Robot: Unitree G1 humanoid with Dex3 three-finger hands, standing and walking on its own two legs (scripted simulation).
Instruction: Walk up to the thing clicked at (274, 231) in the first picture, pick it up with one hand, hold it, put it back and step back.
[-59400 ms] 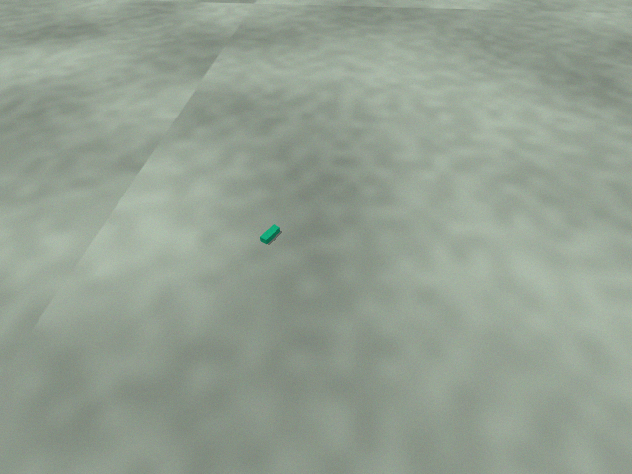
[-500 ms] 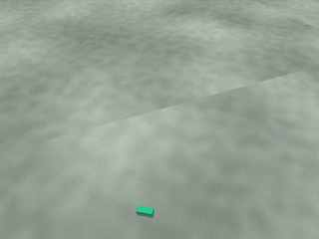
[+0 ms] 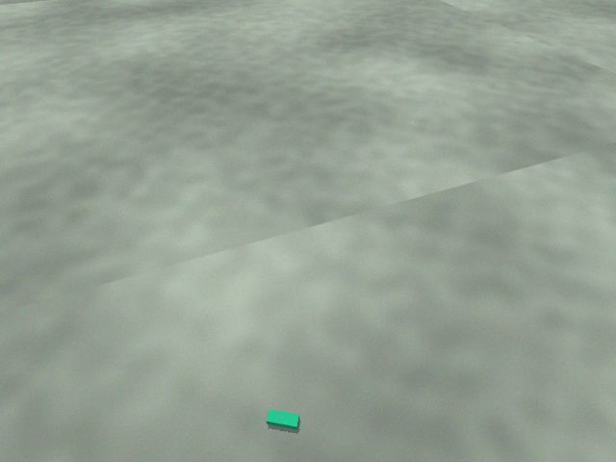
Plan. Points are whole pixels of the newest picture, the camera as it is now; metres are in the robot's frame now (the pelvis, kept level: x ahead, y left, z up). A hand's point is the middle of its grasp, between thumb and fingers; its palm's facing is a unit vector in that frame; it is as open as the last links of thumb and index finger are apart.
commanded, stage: stand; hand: left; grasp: from above
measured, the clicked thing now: (283, 419) +0.47 +0.14 -0.76
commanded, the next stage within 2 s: step back in 1.62 s
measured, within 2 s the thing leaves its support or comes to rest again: neither
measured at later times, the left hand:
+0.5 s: hand out of the picture +0.06 +0.23 -0.16, palm faces +0.01 -0.94 -0.33, open 7.4 cm
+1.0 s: hand out of the picture +0.09 +0.23 -0.15, palm faces +0.00 -0.94 -0.33, open 7.4 cm
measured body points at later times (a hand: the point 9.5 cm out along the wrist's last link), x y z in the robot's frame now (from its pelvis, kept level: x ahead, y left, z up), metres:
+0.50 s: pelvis +0.01 -0.01 +0.00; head +0.02 -0.02 +0.45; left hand +0.06 +0.28 -0.13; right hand +0.07 -0.30 -0.14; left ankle +0.02 +0.12 -0.74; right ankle +0.01 -0.14 -0.74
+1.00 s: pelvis +0.01 -0.02 +0.00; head +0.01 -0.02 +0.45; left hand +0.09 +0.28 -0.13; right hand +0.08 -0.31 -0.13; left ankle +0.02 +0.12 -0.74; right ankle +0.01 -0.14 -0.74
